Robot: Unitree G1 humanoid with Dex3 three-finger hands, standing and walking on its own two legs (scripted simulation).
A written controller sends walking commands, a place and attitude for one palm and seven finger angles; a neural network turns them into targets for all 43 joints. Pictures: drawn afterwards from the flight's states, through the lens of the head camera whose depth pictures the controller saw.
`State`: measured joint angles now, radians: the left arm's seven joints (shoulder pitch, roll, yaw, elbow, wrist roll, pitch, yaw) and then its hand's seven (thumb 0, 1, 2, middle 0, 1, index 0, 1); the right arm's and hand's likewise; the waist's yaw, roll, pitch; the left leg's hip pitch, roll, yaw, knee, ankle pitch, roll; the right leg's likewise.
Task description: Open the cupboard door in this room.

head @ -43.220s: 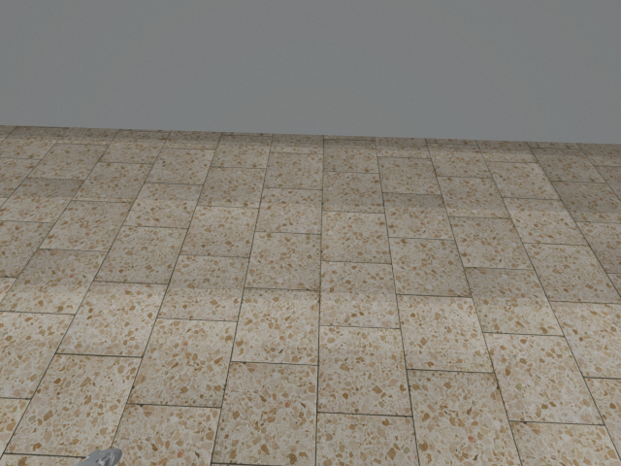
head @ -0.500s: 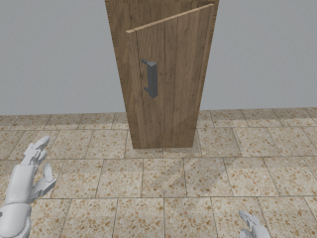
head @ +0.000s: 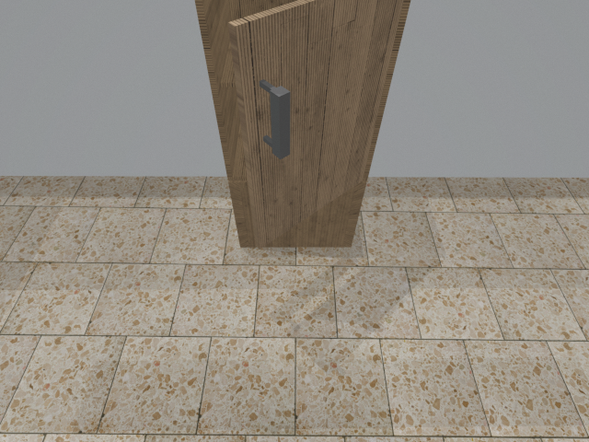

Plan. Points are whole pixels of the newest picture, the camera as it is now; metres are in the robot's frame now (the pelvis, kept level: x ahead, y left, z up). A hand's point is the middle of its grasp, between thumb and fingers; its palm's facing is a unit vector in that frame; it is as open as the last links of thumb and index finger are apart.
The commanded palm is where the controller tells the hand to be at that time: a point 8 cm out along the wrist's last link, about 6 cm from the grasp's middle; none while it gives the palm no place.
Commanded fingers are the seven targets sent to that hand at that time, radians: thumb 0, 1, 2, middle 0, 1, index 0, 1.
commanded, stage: let the arm hang, fingers relaxed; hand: left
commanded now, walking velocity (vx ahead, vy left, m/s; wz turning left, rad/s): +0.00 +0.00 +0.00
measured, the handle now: (273, 119) +0.64 +0.08 +0.07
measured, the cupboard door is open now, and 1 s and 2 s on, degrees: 40 40 40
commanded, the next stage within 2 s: look to check the result in 0.52 s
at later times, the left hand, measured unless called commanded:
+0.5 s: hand (161, 441) +0.14 +0.21 -0.14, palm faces -0.04 -0.94 -0.33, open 7.4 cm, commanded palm none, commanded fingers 0.00 0.90 0.90 -0.20 -0.30 -0.20 -0.30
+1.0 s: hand out of the picture +0.10 +0.22 -0.16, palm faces -0.06 -0.94 -0.34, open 7.4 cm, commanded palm none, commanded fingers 0.00 0.90 0.90 -0.20 -0.30 -0.20 -0.30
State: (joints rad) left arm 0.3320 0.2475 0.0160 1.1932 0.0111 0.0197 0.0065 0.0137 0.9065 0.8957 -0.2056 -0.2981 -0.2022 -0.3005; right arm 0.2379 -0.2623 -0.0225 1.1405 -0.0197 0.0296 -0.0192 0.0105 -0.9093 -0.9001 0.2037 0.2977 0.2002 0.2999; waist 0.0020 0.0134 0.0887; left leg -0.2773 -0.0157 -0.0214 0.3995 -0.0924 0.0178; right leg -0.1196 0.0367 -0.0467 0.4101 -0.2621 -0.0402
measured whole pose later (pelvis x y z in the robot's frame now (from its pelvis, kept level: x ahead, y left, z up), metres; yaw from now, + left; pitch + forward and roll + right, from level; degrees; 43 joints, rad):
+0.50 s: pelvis +0.03 -0.02 +0.00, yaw -2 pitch -2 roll +0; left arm 0.09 0.28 0.01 1.09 0.01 -0.03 0.02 0.01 0.91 0.90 -0.20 -0.30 -0.20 -0.30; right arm 0.10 -0.32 -0.02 1.13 -0.02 0.00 -0.01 0.01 -0.91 -0.90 0.20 0.30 0.20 0.30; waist -0.03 0.03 0.04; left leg -0.19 0.00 0.00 0.34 -0.11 -0.01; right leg -0.04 0.05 -0.02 0.34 -0.26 -0.06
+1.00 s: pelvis +0.04 -0.02 +0.01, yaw -3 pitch -2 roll +0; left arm 0.16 0.30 0.01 1.15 0.00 -0.01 0.02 0.01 0.91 0.90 -0.20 -0.30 -0.20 -0.30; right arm 0.12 -0.30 -0.01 1.14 -0.02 0.01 -0.01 0.01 -0.91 -0.90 0.21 0.30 0.20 0.30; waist -0.01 0.01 0.08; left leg -0.17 0.01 0.02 0.33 -0.13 -0.01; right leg 0.00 0.06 0.00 0.29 -0.25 -0.06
